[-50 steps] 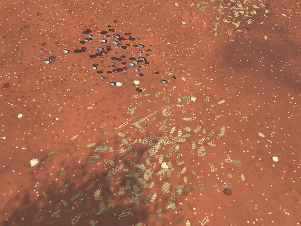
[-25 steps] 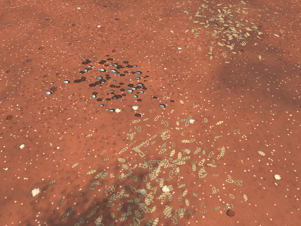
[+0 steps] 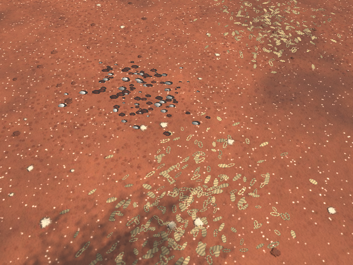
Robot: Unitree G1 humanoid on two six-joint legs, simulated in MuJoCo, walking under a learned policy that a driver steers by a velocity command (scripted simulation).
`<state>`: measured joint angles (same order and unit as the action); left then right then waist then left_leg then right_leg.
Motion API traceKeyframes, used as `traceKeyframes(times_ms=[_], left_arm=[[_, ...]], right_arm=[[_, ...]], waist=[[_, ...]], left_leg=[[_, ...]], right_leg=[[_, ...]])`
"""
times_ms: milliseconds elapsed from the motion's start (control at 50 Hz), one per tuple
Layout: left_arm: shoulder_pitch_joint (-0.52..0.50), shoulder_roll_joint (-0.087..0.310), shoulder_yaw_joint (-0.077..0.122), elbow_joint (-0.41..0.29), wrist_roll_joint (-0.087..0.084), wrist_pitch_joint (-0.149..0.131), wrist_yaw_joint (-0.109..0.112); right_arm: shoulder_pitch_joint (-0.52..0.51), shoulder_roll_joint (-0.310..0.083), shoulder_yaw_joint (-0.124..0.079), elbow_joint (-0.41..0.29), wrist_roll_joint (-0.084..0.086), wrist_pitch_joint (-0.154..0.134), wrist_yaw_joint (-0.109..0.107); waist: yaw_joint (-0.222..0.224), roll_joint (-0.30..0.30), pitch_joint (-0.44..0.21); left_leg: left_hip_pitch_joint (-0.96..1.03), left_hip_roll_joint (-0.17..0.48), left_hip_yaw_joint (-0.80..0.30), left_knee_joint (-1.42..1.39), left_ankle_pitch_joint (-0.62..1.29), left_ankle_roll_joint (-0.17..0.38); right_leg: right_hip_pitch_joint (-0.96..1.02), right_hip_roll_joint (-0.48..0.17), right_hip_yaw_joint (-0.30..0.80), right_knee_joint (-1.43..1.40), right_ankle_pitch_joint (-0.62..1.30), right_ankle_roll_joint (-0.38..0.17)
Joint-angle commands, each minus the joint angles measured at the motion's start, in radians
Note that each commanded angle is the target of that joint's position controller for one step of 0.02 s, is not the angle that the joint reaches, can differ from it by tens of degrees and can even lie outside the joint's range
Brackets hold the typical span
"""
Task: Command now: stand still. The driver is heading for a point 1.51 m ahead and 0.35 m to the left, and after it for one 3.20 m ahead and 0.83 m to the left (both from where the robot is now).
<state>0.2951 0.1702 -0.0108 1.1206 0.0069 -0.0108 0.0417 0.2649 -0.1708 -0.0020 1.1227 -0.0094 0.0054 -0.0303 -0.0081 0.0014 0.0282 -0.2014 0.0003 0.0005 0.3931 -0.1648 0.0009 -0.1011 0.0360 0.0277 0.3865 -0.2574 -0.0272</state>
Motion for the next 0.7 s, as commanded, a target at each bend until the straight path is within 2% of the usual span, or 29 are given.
traceKeyframes(times_ms=[20, 700], left_arm=[[0.065, 0.082, 0.012, -0.005, 0.000, -0.005, 0.004], [0.125, 0.033, 0.011, 0.022, 0.001, -0.009, 0.009]], right_arm=[[0.058, -0.084, -0.012, -0.002, 0.000, -0.004, -0.004], [0.101, -0.041, -0.007, 0.042, 0.001, -0.004, -0.012]], waist=[[-0.002, 0.003, 0.042], [-0.001, -0.003, 0.059]], left_leg=[[0.040, 0.087, -0.087, -0.053, 0.074, 0.027], [0.037, 0.084, -0.082, -0.038, 0.088, 0.024]], right_leg=[[-0.096, -0.105, 0.089, -0.083, 0.112, -0.031], [-0.088, -0.108, 0.081, -0.080, 0.134, -0.030]])
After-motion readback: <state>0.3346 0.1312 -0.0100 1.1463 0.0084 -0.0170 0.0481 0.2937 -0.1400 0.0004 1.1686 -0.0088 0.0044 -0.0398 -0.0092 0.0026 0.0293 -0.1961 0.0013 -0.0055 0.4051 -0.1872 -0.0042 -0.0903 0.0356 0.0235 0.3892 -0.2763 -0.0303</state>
